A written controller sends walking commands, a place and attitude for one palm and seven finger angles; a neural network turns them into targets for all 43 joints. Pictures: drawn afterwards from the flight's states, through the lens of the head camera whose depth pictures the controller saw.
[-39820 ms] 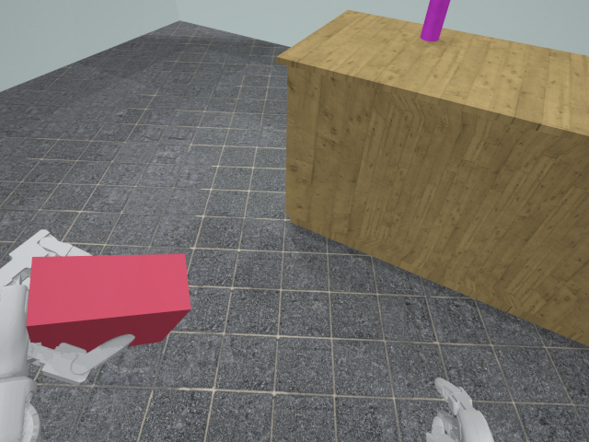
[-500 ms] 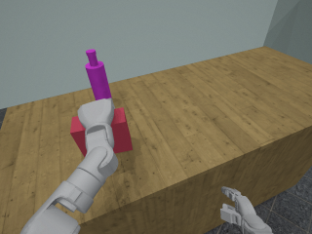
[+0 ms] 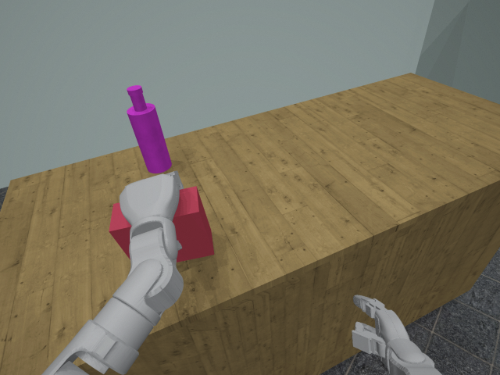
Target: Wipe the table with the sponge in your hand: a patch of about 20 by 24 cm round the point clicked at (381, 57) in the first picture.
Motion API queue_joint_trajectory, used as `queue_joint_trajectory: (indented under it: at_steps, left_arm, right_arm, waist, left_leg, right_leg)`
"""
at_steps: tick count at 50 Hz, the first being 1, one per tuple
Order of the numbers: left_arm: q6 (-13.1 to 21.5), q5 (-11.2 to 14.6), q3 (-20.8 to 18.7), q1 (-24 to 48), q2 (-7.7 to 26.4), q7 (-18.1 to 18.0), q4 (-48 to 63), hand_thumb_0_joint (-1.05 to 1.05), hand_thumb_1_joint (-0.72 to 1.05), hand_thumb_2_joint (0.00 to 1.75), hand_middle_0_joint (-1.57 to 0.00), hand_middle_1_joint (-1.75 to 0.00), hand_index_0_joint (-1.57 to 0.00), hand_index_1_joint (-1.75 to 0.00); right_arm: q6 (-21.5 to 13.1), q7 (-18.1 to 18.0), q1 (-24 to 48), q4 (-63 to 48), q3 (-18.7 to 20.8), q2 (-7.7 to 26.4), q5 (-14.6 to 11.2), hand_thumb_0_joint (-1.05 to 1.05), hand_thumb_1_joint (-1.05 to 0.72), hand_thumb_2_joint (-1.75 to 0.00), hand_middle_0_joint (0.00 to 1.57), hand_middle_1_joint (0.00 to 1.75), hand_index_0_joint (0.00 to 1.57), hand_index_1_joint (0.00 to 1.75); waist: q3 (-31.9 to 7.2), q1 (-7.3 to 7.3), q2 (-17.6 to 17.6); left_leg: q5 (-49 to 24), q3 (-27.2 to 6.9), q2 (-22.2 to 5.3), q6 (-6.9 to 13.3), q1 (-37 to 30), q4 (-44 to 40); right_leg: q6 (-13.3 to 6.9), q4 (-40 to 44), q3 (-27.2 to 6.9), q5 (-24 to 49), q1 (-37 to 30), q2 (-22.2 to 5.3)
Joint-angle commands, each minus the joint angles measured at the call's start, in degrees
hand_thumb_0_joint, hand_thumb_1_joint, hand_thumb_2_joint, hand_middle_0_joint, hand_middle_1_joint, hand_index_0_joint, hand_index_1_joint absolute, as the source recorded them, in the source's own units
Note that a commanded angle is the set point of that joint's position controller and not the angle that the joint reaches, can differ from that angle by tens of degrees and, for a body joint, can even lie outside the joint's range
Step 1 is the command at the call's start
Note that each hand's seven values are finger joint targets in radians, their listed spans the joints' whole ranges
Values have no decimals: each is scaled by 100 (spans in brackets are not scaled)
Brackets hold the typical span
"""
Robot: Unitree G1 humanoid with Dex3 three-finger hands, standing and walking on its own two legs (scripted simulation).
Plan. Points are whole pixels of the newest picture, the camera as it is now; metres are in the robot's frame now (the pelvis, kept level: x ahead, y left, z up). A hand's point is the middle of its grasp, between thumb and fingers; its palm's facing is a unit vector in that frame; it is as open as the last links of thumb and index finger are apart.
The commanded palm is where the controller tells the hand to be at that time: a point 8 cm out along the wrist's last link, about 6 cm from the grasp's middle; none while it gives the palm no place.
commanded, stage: wipe back along the third lane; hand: left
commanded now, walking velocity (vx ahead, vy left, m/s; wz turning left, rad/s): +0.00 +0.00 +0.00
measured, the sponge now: (170, 237) +0.33 +0.19 +0.07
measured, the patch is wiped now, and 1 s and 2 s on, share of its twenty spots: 0.90 0.90 0.90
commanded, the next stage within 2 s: slide back across to the middle lane in 0.32 s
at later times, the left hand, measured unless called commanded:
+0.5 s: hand (175, 235) +0.28 +0.15 +0.13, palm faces +0.21 -0.15 -0.97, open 10.1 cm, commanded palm +0.23 +0.16 +0.17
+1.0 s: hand (147, 245) +0.26 +0.19 +0.14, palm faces +0.16 -0.18 -0.97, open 10.1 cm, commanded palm +0.20 +0.21 +0.19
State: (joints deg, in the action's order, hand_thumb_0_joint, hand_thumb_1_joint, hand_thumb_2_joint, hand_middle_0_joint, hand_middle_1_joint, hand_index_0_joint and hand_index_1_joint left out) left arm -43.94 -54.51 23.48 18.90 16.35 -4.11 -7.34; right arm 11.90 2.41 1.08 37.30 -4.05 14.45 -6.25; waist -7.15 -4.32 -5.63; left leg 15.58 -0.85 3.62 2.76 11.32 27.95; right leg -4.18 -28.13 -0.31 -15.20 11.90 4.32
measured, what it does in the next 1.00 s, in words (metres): shifts its weight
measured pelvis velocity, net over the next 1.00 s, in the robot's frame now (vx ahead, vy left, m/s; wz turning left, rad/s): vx -0.01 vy -0.06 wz -0.12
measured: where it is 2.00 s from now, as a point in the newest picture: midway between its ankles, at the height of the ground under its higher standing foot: outside the picture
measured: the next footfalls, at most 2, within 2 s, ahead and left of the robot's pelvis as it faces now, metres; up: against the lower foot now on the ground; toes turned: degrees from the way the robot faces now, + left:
none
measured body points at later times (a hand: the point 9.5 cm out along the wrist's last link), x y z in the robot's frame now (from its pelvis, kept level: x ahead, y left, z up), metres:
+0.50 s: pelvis -0.01 -0.04 +0.00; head -0.07 -0.09 +0.44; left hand +0.27 +0.16 +0.19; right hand +0.25 -0.24 -0.06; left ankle -0.01 +0.09 -0.74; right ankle +0.00 -0.08 -0.74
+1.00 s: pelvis -0.01 -0.06 +0.00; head -0.07 -0.12 +0.44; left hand +0.24 +0.19 +0.19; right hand +0.22 -0.29 -0.07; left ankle +0.00 +0.10 -0.73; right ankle +0.00 -0.08 -0.74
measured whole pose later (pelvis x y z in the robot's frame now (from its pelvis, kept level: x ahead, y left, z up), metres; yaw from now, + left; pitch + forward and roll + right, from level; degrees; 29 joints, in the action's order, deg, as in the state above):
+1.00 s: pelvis -0.01 -0.06 +0.00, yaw -7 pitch -3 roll +2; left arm -36.0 -45.1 4.0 -4.5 28.1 1.3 12.8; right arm 6.0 -3.0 1.0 37.8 -3.4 15.9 -4.0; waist -5.4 -5.1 -6.3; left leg 15.2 -4.8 1.1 2.1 10.1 30.6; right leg -8.6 -28.3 -5.2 -13.2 10.9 10.0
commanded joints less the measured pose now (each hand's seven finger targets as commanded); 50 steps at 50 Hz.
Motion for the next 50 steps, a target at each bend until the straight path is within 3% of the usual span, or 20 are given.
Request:
queue_joint_trajectory:
  at_steps: [1, 7, 9, 15, 19, 20, 23, 24, 25, 27, 29, 30, 34, 41, 43, 44, 45, 47, 49, 50]
  left_arm:
    - [-36, 409, -222, 827, -190, 130, 689, 0, 10, 130, -120, -160, -120, -160]
    - [-6, 448, -225, 422, -167, 144, 916, 0, 10, 130, -120, -160, -120, -160]
    - [13, 479, -477, 339, 105, 132, 1088, 0, 10, 130, -120, -160, -120, -160]
    - [72, 523, -323, -98, -36, 166, 1404, 0, 10, 130, -120, -160, -120, -160]
    - [131, 551, -666, -277, 343, 161, 1644, 0, 10, 130, -120, -160, -120, -160]
    - [135, 571, -490, -373, 138, 165, 1692, 0, 10, 130, -120, -160, -120, -160]
    - [180, 567, -760, -428, 433, 159, 1794, 0, 10, 130, -120, -160, -120, -160]
    - [228, 555, -1062, -240, 785, 128, 1927, 0, 10, 130, -120, -160, -120, -160]
    - [244, 542, -922, -219, 616, 131, 1975, 0, 10, 130, -120, -160, -120, -160]
    - [273, 561, -1132, -402, 793, 149, 1928, 0, 10, 130, -120, -160, -120, -160]
    - [323, 542, -1562, -320, 1343, 128, 2058, 0, 10, 130, -120, -160, -120, -160]
    - [331, 556, -1308, -275, 1028, 154, 2135, 0, 10, 130, -120, -160, -120, -160]
    - [423, 545, -1848, -511, 1630, 188, 2399, 0, 10, 130, -120, -160, -120, -160]
    - [573, 602, -2268, -725, 1982, 264, 2567, 0, 10, 130, -120, -160, -120, -160]
    - [627, 654, -2534, -1009, 2208, 291, 2672, 0, 10, 130, -120, -160, -120, -160]
    - [664, 650, -2841, -1065, 2590, 286, 2729, 0, 10, 130, -120, -160, -120, -160]
    - [688, 701, -2680, -1090, 2366, 317, 2732, 0, 10, 130, -120, -160, -120, -160]
    - [759, 741, -2798, -1299, 2435, 360, 2647, 0, 10, 130, -120, -160, -120, -160]
    - [870, 725, -3100, -1455, 2789, 380, 2733, 0, 10, 130, -120, -160, -120, -160]
    - [920, 763, -2919, -1616, 2483, 412, 2772, 0, 10, 130, -120, -160, -120, -160]
  right_arm:
    - [-369, 21, 1671, -1095, 234, 491, -3, 0, -90, -90, 20, 30, 20, 30]
    - [-406, 28, 1710, -1125, 246, 481, 7, 0, -90, -90, 20, 30, 20, 30]
    - [-399, 21, 1724, -1106, 259, 518, 12, 0, -90, -90, 20, 30, 20, 30]
    - [-427, 9, 1800, -1174, 250, 464, 8, 0, -90, -90, 20, 30, 20, 30]
    - [-440, -43, 1765, -1126, 280, 504, 28, 0, -90, -90, 20, 30, 20, 30]
    - [-457, -46, 1824, -1189, 251, 460, 21, 0, -90, -90, 20, 30, 20, 30]
    - [-477, -112, 1825, -1154, 259, 473, 53, 0, -90, -90, 20, 30, 20, 30]
    - [-483, -145, 1783, -1102, 286, 518, 59, 0, -90, -90, 20, 30, 20, 30]
    - [-512, -168, 1842, -1162, 260, 461, 61, 0, -90, -90, 20, 30, 20, 30]
    - [-542, -219, 1813, -1118, 257, 483, 91, 0, -90, -90, 20, 30, 20, 30]
    - [-549, -284, 1756, -1064, 283, 542, 117, 0, -90, -90, 20, 30, 20, 30]
    - [-574, -296, 1836, -1150, 244, 471, 107, 0, -90, -90, 20, 30, 20, 30]
    - [-625, -360, 1746, -1103, 282, 552, 173, 0, -90, -90, 20, 30, 20, 30]
    - [-818, -473, 1790, -1110, 246, 503, 207, 0, -90, -90, 20, 30, 20, 30]
    - [-861, -490, 1768, -1103, 243, 518, 244, 0, -90, -90, 20, 30, 20, 30]
    - [-874, -503, 1680, -1033, 267, 581, 261, 0, -90, -90, 20, 30, 20, 30]
    - [-895, -521, 1756, -1124, 231, 514, 246, 0, -90, -90, 20, 30, 20, 30]
    - [-965, -547, 1747, -1082, 227, 522, 250, 0, -90, -90, 20, 30, 20, 30]
    - [-1042, -573, 1676, -1031, 265, 586, 267, 0, -90, -90, 20, 30, 20, 30]
    - [-1086, -581, 1769, -1130, 227, 507, 265, 0, -90, -90, 20, 30, 20, 30]
  waist:
    - [-577, -2, 990]
    - [-531, -38, 1101]
    - [-482, -48, 1017]
    - [-402, -44, 1033]
    - [-320, -39, 1157]
    - [-311, -54, 1059]
    - [-308, -73, 1101]
    - [-295, -59, 975]
    - [-315, -75, 970]
    - [-309, -97, 1000]
    - [-311, -108, 910]
    - [-295, -104, 779]
    - [-388, -180, 788]
    - [-324, -216, 723]
    - [-472, -268, 820]
    - [-478, -297, 730]
    - [-442, -278, 805]
    - [-221, -277, 717]
    - [-144, -293, 556]
    - [-207, -317, 490]
  left_leg:
    - [-1163, -197, -246, -31, 10, -291]
    - [-1084, -140, -196, 1, 59, -239]
    - [-1073, -118, -204, 1, 80, -238]
    - [-1015, -54, -170, 15, 129, -179]
    - [-994, -37, -164, 20, 100, -126]
    - [-964, -15, -152, 23, 132, -126]
    - [-965, -2, -121, 23, 126, -73]
    - [-882, -13, -138, 11, 74, -92]
    - [-891, -7, -112, 24, 81, -95]
    - [-934, -12, -103, 21, 86, -58]
    - [-891, -24, -107, 6, 80, -49]
    - [-902, -18, -84, 13, 107, -61]
    - [-996, -60, -83, 13, 38, -8]
    - [-927, -212, -40, 6, 172, 104]
    - [-954, -256, -30, -19, 293, 241]
    - [-919, -270, -23, -6, 247, 239]
    - [-819, -261, 5, -7, 353, 267]
    - [-671, -311, -6, -12, 398, 276]
    - [-595, -340, -2, -3, 353, 321]
    - [-584, -322, 14, -11, 414, 391]
  right_leg:
    - [-27, 393, -207, 1338, -405, -200]
    - [17, 456, -352, 1350, -501, -208]
    - [22, 484, -451, 1407, -520, -216]
    - [78, 556, -573, 1335, -572, -246]
    - [100, 667, -783, 1369, -571, -263]
    - [115, 661, -751, 1291, -585, -273]
    - [129, 745, -954, 1306, -641, -293]
    - [108, 791, -1026, 1091, -572, -302]
    - [112, 782, -993, 1027, -595, -298]
    - [118, 827, -1132, 1106, -643, -314]
    - [112, 859, -1274, 961, -656, -349]
    - [112, 844, -1217, 934, -656, -351]
    - [93, 851, -1387, 1043, -729, -380]
    - [187, 876, -1647, 744, -675, -410]
    - [315, 806, -1852, 1179, -892, -528]
    - [255, 821, -1907, 1079, -856, -506]
    - [316, 812, -1869, 936, -863, -529]
    - [318, 889, -1890, 610, -628, -511]
    - [275, 948, -1993, 312, -482, -518]
    - [331, 906, -1974, 335, -550, -575]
